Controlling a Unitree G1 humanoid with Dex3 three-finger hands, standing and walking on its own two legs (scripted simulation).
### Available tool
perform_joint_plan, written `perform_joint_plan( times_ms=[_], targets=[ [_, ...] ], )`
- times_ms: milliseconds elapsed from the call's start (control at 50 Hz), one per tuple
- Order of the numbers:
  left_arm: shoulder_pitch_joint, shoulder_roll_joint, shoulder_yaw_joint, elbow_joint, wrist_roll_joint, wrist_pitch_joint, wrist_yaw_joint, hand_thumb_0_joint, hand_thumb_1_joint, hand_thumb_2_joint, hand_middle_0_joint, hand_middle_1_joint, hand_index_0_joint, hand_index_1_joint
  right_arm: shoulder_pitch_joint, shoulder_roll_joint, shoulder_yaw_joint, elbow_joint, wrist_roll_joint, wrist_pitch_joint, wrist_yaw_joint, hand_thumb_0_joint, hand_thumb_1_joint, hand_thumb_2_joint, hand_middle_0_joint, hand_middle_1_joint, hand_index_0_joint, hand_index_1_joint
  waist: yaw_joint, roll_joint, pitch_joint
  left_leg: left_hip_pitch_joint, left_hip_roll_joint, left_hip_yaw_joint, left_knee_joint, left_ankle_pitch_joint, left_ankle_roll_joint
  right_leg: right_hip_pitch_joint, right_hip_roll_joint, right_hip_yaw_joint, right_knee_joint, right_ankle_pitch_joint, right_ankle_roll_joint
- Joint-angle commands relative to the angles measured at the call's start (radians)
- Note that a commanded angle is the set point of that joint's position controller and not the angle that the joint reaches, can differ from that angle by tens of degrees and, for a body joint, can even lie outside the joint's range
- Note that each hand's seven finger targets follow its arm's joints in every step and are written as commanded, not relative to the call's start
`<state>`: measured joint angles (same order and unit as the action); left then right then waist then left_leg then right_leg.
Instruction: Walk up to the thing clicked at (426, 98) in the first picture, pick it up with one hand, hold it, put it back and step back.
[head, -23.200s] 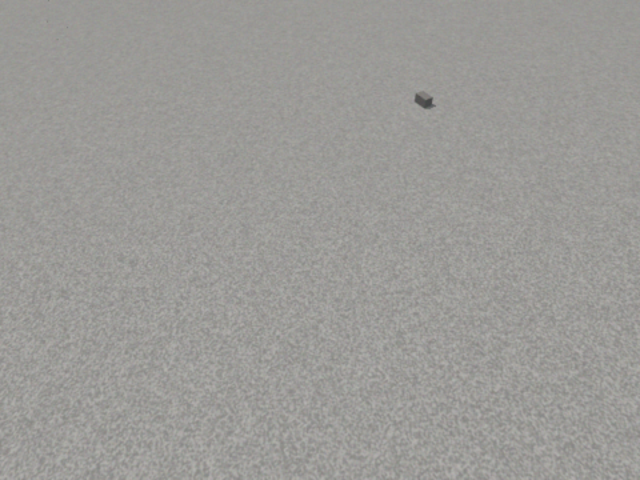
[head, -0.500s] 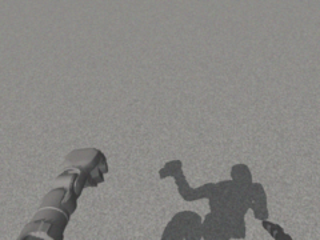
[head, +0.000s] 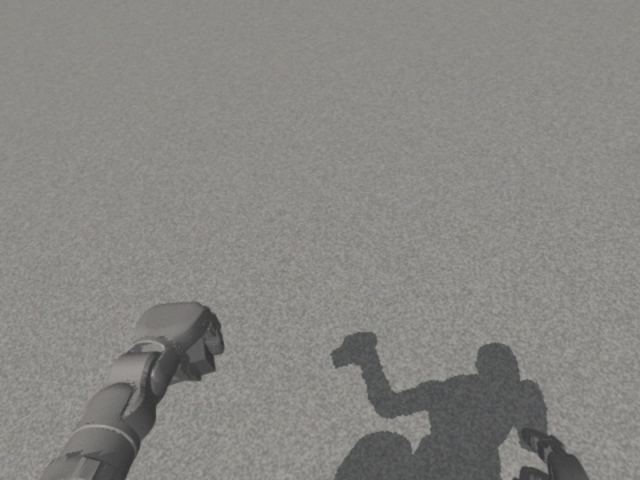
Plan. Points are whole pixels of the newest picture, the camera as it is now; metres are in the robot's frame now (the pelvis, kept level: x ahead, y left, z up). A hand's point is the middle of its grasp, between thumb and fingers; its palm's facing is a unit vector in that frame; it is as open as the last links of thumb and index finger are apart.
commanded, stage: hold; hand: left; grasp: from above
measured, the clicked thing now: (180, 357) +0.31 +0.25 -0.07
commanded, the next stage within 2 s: crouch in 1.12 s
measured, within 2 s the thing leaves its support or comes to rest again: neither
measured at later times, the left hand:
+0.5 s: hand (182, 363) +0.28 +0.22 -0.02, palm faces -0.43 -0.04 -0.90, open 5.8 cm
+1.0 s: hand (184, 351) +0.29 +0.22 -0.01, palm faces -0.43 -0.03 -0.90, open 5.8 cm
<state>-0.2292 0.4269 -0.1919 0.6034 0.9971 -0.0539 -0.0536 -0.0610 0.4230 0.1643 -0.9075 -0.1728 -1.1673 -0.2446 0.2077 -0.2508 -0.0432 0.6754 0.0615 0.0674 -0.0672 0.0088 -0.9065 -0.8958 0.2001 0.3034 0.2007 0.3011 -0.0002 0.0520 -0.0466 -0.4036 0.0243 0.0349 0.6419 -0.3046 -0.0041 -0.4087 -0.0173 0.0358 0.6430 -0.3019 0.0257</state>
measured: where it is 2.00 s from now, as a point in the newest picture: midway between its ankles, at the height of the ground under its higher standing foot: outside the picture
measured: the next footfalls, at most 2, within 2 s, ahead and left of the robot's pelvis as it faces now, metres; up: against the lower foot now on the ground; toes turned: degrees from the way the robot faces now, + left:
none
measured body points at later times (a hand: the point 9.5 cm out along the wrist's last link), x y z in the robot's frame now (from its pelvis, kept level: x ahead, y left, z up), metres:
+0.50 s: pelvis -0.01 +0.00 +0.01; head +0.00 -0.03 +0.46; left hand +0.30 +0.22 +0.04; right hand +0.14 -0.26 -0.11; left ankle +0.01 +0.12 -0.72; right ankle +0.02 -0.14 -0.72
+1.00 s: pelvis +0.00 +0.00 +0.01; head +0.01 -0.03 +0.46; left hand +0.31 +0.22 +0.04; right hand +0.15 -0.26 -0.10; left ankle +0.01 +0.12 -0.72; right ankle +0.02 -0.14 -0.72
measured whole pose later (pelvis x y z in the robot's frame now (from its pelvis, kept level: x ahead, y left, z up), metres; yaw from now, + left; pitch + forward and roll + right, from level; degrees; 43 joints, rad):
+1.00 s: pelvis +0.00 +0.00 +0.01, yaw +0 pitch +1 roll +0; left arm -0.23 0.42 -0.20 0.58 0.99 -0.06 -0.06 -0.05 0.43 0.18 -0.87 -0.21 -1.14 -0.29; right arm 0.18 -0.25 -0.03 0.68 0.07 0.08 -0.08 0.01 -0.91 -0.90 0.20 0.30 0.20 0.30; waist 0.01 0.05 -0.01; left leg -0.29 0.02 0.04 0.51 -0.25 -0.01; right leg -0.30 -0.02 0.04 0.53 -0.25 0.02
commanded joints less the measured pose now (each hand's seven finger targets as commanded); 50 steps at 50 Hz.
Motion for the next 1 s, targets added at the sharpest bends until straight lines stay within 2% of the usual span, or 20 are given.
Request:
perform_joint_plan(
  times_ms=[0,140,180,280,320,380,400,460,580,620,660,680,720,780,800,860,900,920,960,980],
  targets=[
    [-0.33,0.218,0.115,-0.202,-0.007,-0.012,0.038,0.0,0.814,0.35,-1.185,-0.266,-1.197,-0.256,-0.063,-0.133,-0.033,-0.136,0.001,-0.046,-0.01,0.0,-0.907,-0.903,0.199,0.3,0.199,0.3,-0.009,-0.046,-0.246,0.152,-0.037,-0.002,-0.094,0.204,0.018,0.071,0.048,-0.022,-0.112,0.174,-0.028],
    [-0.307,0.214,0.113,-0.193,-0.007,-0.011,0.036,0.0,0.826,0.331,-1.168,-0.298,-1.192,-0.275,-0.094,-0.129,-0.027,-0.146,0.004,-0.05,-0.012,0.0,-0.905,-0.902,0.199,0.3,0.199,0.3,0.0,-0.034,-0.201,0.15,-0.037,0.001,-0.127,0.135,0.017,0.063,0.046,-0.02,-0.143,0.099,-0.032],
    [-0.306,0.2,0.101,-0.198,-0.01,-0.009,0.032,0.0,0.823,0.316,-1.158,-0.308,-1.187,-0.28,-0.094,-0.127,-0.026,-0.146,0.005,-0.051,-0.011,0.0,-0.907,-0.902,0.199,0.3,0.199,0.3,0.001,-0.042,-0.203,0.152,-0.036,0.0,-0.133,0.138,0.016,0.076,0.047,-0.021,-0.145,0.1,-0.032],
    [-0.31,0.202,0.1,-0.217,-0.016,-0.008,0.024,0.0,0.807,0.318,-1.152,-0.302,-1.178,-0.276,-0.103,-0.129,-0.024,-0.149,0.006,-0.053,-0.013,0.0,-0.909,-0.903,0.199,0.3,0.199,0.3,-0.001,-0.045,-0.207,0.176,-0.033,-0.003,-0.149,0.141,0.016,0.089,0.048,-0.023,-0.155,0.104,-0.031],
    [-0.297,0.214,0.115,-0.204,-0.013,-0.005,0.026,0.0,0.805,0.327,-1.159,-0.301,-1.182,-0.279,-0.107,-0.126,-0.022,-0.151,0.009,-0.053,-0.015,0.0,-0.91,-0.904,0.199,0.3,0.199,0.3,0.007,-0.047,-0.19,0.17,-0.036,0.0,-0.156,0.134,0.016,0.09,0.046,-0.022,-0.167,0.091,-0.032],
    [-0.287,0.206,0.106,-0.213,-0.02,-0.007,0.021,0.0,0.818,0.312,-1.16,-0.304,-1.188,-0.278,-0.122,-0.124,-0.018,-0.158,0.009,-0.054,-0.014,0.0,-0.91,-0.904,0.199,0.3,0.199,0.3,0.008,-0.051,-0.171,0.168,-0.037,0.004,-0.167,0.107,0.018,0.092,0.043,-0.018,-0.183,0.064,-0.03],
    [-0.323,0.211,0.11,-0.252,-0.026,-0.01,0.021,0.0,0.81,0.323,-1.158,-0.304,-1.184,-0.28,-0.12,-0.126,-0.019,-0.156,0.009,-0.055,-0.015,0.0,-0.911,-0.904,0.199,0.3,0.199,0.3,0.006,-0.035,-0.191,0.184,-0.037,0.003,-0.171,0.106,0.018,0.098,0.044,-0.016,-0.183,0.068,-0.031],
    [-0.303,0.222,0.117,-0.238,-0.021,-0.009,0.018,0.0,0.801,0.316,-1.151,-0.306,-1.178,-0.28,-0.127,-0.125,-0.016,-0.152,0.01,-0.054,-0.017,0.0,-0.912,-0.905,0.199,0.3,0.199,0.3,0.011,-0.038,-0.186,0.191,-0.034,-0.001,-0.177,0.121,0.016,0.103,0.046,-0.021,-0.183,0.08,-0.031],
    [-0.288,0.194,0.099,-0.245,-0.033,-0.009,0.01,0.0,0.79,0.326,-1.129,-0.329,-1.161,-0.298,-0.129,-0.121,-0.015,-0.152,0.01,-0.054,-0.02,0.0,-0.909,-0.904,0.199,0.3,0.199,0.3,0.01,-0.046,-0.189,0.209,-0.037,0.004,-0.18,0.155,0.016,0.115,0.046,-0.021,-0.191,0.113,-0.029],
    [-0.26,0.197,0.106,-0.229,-0.028,-0.007,0.009,0.0,0.774,0.322,-1.128,-0.31,-1.155,-0.284,-0.125,-0.122,-0.016,-0.155,0.011,-0.052,-0.02,0.0,-0.91,-0.904,0.199,0.3,0.199,0.3,0.009,-0.069,-0.192,0.213,-0.039,0.006,-0.175,0.169,0.021,0.124,0.042,-0.02,-0.198,0.129,-0.025],
    [-0.287,0.209,0.105,-0.229,-0.025,-0.009,0.009,0.0,0.785,0.326,-1.141,-0.306,-1.167,-0.282,-0.13,-0.119,-0.012,-0.149,0.011,-0.047,-0.021,0.0,-0.911,-0.905,0.199,0.3,0.199,0.3,0.011,-0.053,-0.181,0.213,-0.039,0.007,-0.182,0.174,0.019,0.125,0.042,-0.019,-0.2,0.134,-0.028],
    [-0.276,0.188,0.088,-0.215,-0.021,-0.009,0.008,0.0,0.779,0.341,-1.143,-0.299,-1.164,-0.28,-0.13,-0.117,-0.012,-0.152,0.012,-0.046,-0.022,0.0,-0.911,-0.905,0.199,0.3,0.199,0.3,0.005,-0.062,-0.171,0.214,-0.039,0.006,-0.18,0.18,0.02,0.115,0.042,-0.02,-0.199,0.14,-0.027],
    [-0.298,0.216,0.111,-0.214,-0.013,-0.013,0.015,0.0,0.769,0.326,-1.133,-0.299,-1.155,-0.278,-0.124,-0.119,-0.015,-0.144,0.011,-0.042,-0.023,0.0,-0.911,-0.905,0.199,0.3,0.199,0.3,0.006,-0.06,-0.195,0.223,-0.04,0.006,-0.18,0.193,0.021,0.127,0.041,-0.02,-0.198,0.155,-0.026],
    [-0.347,0.226,0.115,-0.242,-0.017,-0.017,0.023,0.0,0.772,0.337,-1.131,-0.316,-1.157,-0.292,-0.119,-0.121,-0.015,-0.14,0.01,-0.038,-0.023,0.0,-0.911,-0.905,0.199,0.3,0.199,0.3,0.006,-0.025,-0.217,0.247,-0.038,0.006,-0.183,0.22,0.018,0.137,0.043,-0.019,-0.194,0.181,-0.03],
    [-0.343,0.197,0.091,-0.223,-0.014,-0.016,0.024,0.0,0.773,0.333,-1.131,-0.315,-1.157,-0.29,-0.119,-0.121,-0.016,-0.138,0.01,-0.039,-0.023,0.0,-0.911,-0.905,0.199,0.3,0.199,0.3,-0.008,-0.039,-0.212,0.254,-0.036,0.004,-0.183,0.223,0.018,0.128,0.045,-0.021,-0.191,0.186,-0.03],
    [-0.321,0.218,0.12,-0.203,-0.009,-0.013,0.039,0.0,0.747,0.348,-1.12,-0.311,-1.142,-0.292,-0.114,-0.12,-0.017,-0.134,0.011,-0.036,-0.023,0.0,-0.911,-0.905,0.199,0.3,0.199,0.3,0.011,-0.026,-0.21,0.243,-0.039,0.006,-0.188,0.229,0.015,0.143,0.044,-0.023,-0.196,0.186,-0.033],
    [-0.28,0.184,0.093,-0.199,-0.007,-0.01,0.032,0.0,0.783,0.359,-1.132,-0.331,-1.158,-0.306,-0.118,-0.12,-0.021,-0.14,0.011,-0.034,-0.019,0.0,-0.908,-0.903,0.199,0.3,0.199,0.3,0.014,-0.031,-0.208,0.243,-0.038,0.006,-0.188,0.242,0.014,0.153,0.045,-0.026,-0.194,0.196,-0.034],
    [-0.3,0.189,0.092,-0.206,-0.005,-0.007,0.031,0.0,0.76,0.358,-1.12,-0.328,-1.144,-0.306,-0.113,-0.122,-0.024,-0.136,0.011,-0.032,-0.019,0.0,-0.909,-0.904,0.199,0.3,0.199,0.3,0.006,-0.036,-0.223,0.255,-0.037,0.005,-0.187,0.26,0.015,0.16,0.045,-0.025,-0.193,0.218,-0.033],
    [-0.317,0.222,0.115,-0.205,-0.003,-0.004,0.031,0.0,0.765,0.341,-1.121,-0.32,-1.147,-0.295,-0.117,-0.122,-0.025,-0.136,0.012,-0.027,-0.02,0.0,-0.909,-0.904,0.199,0.3,0.199,0.3,0.017,-0.023,-0.218,0.25,-0.036,0.006,-0.187,0.279,0.013,0.163,0.046,-0.028,-0.193,0.233,-0.033],
    [-0.325,0.222,0.113,-0.204,-0.003,-0.004,0.029,0.0,0.756,0.359,-1.124,-0.315,-1.145,-0.296,-0.11,-0.123,-0.026,-0.137,0.013,-0.026,-0.02,0.0,-0.91,-0.904,0.199,0.3,0.199,0.3,0.01,-0.031,-0.218,0.253,-0.035,0.006,-0.19,0.272,0.014,0.164,0.046,-0.027,-0.195,0.227,-0.034]
  ],
)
